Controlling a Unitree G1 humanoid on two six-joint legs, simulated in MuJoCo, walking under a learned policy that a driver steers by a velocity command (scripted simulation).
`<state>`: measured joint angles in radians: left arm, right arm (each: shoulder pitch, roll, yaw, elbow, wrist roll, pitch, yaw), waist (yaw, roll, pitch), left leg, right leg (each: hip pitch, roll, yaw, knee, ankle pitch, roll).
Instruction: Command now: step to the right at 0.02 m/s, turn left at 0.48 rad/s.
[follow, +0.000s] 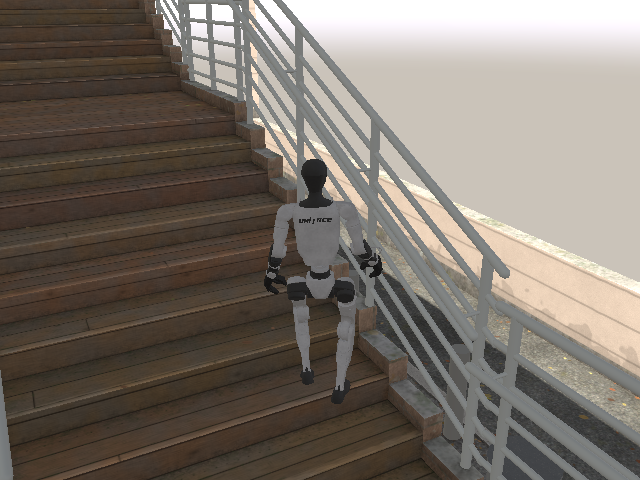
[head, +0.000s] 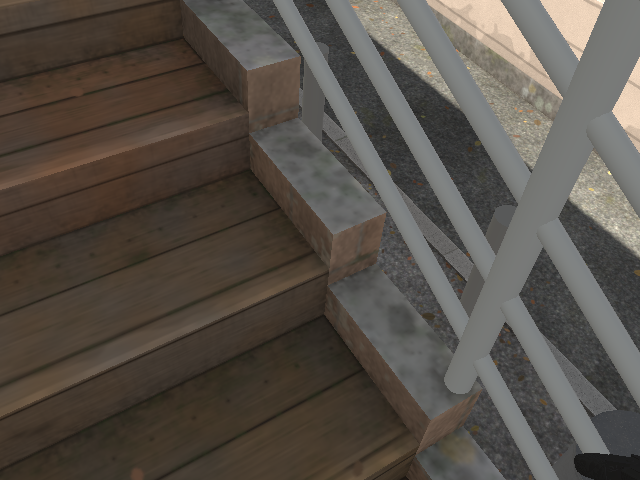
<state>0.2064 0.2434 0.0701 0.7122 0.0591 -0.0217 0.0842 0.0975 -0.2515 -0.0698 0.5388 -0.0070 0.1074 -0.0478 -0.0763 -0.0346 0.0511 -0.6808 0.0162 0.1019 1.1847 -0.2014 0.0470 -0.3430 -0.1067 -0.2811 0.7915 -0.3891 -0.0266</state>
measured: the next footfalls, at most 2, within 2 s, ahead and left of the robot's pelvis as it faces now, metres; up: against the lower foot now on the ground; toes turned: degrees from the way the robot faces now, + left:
left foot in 0.04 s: +0.13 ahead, +0.07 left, +0.00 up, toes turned +0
right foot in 0.50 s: +0.20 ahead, -0.13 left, +0.00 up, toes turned +22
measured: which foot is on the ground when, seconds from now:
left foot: up 0.00-0.02, down 0.04-0.48, up 0.50-0.94, down 0.96-1.00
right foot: down 0.00-0.02, up 0.04-0.48, down 0.50-0.96, up 0.98-1.00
